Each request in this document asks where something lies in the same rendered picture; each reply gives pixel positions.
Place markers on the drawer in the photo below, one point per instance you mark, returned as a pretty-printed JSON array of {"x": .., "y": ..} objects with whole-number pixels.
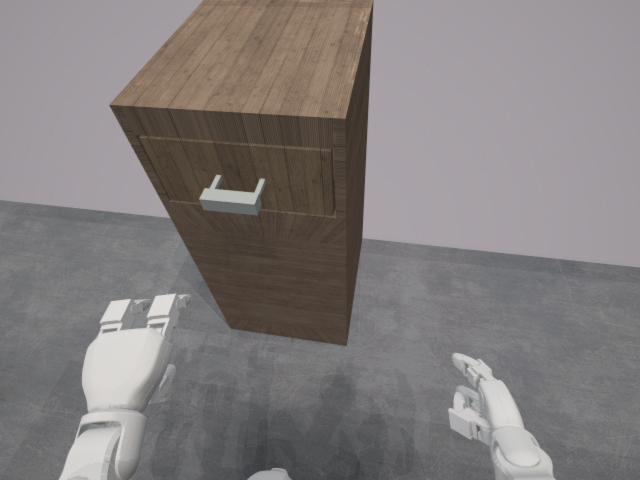
[{"x": 298, "y": 179}]

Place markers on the cabinet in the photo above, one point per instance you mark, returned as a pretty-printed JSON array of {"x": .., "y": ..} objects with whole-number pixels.
[{"x": 276, "y": 72}]

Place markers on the handle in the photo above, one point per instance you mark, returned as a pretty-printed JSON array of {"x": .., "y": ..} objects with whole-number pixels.
[{"x": 214, "y": 199}]

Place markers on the robot left hand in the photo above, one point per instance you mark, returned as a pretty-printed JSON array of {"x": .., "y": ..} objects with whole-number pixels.
[{"x": 128, "y": 368}]

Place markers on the robot left forearm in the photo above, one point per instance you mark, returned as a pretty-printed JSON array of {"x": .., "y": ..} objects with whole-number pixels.
[{"x": 107, "y": 446}]

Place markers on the robot right forearm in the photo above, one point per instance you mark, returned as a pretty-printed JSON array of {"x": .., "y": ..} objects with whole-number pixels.
[{"x": 516, "y": 455}]

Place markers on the robot right hand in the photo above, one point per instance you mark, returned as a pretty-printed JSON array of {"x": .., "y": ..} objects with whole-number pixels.
[{"x": 493, "y": 407}]

